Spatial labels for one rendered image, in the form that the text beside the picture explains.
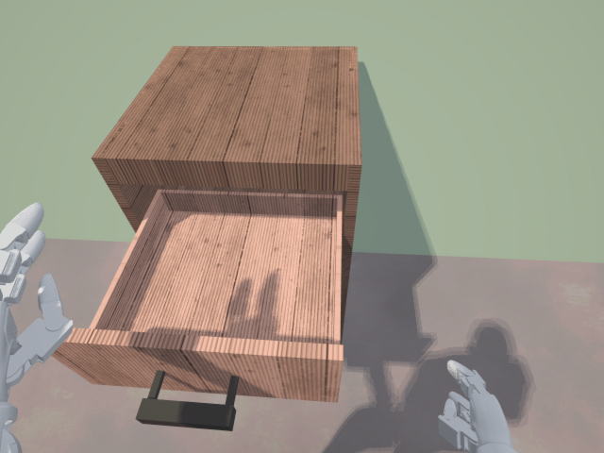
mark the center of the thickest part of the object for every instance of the robot right hand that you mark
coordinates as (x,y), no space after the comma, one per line
(483,421)

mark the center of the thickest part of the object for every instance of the cabinet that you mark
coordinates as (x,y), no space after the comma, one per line
(251,119)

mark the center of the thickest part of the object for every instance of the left robot forearm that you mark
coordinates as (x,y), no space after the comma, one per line
(8,442)

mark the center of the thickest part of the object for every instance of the drawer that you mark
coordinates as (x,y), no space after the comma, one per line
(221,284)

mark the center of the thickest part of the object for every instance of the robot left hand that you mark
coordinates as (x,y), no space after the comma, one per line
(20,246)

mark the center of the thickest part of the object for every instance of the handle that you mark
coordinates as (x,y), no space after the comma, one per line
(154,411)

